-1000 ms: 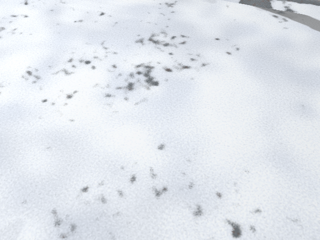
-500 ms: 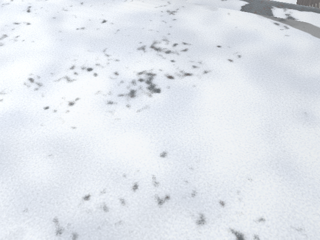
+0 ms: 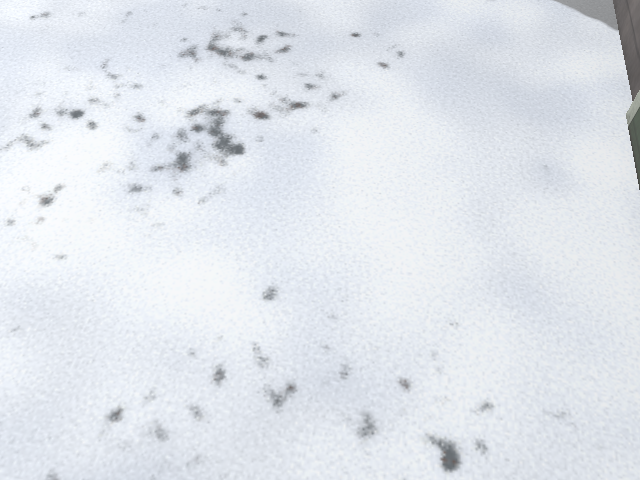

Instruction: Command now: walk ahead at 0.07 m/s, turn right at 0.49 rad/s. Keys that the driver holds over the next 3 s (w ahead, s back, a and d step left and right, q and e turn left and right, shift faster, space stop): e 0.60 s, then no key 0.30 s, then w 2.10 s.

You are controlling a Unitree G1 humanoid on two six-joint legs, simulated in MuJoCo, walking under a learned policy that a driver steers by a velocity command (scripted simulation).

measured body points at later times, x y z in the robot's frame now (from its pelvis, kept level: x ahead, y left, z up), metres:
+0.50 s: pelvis +0.04 +0.00 +0.00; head +0.07 -0.01 +0.45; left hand +0.18 +0.26 -0.13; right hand +0.10 -0.27 -0.13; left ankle +0.10 +0.16 -0.69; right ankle +0.10 -0.06 -0.74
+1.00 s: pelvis +0.07 +0.04 +0.01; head +0.09 +0.05 +0.45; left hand +0.25 +0.23 -0.14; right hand +0.00 -0.21 -0.12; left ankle +0.08 +0.13 -0.74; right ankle -0.02 -0.05 -0.72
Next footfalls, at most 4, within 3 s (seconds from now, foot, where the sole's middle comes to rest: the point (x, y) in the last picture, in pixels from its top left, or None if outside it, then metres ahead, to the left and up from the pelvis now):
0.12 right None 0.14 -0.07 -0.77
0.64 left None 0.12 0.12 -0.77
1.06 right None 0.02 -0.05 -0.77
1.48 left None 0.44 0.00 -0.77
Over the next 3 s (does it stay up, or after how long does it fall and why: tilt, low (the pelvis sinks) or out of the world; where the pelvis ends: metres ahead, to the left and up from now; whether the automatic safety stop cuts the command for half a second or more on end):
stays up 1.02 -0.32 0.01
